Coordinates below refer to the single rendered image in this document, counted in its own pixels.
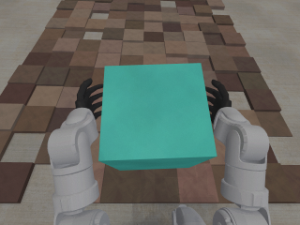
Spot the right robot hand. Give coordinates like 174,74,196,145
205,79,232,124

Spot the robot right upper arm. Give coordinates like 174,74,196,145
212,207,268,225

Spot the robot left upper arm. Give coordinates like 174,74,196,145
58,209,111,225

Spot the carton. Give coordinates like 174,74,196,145
98,63,218,171

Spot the robot left forearm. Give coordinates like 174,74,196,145
47,108,99,225

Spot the right robot thigh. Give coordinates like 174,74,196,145
172,206,206,225

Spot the left robot hand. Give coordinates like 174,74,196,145
75,78,104,120

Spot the robot right forearm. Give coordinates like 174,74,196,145
213,107,271,225

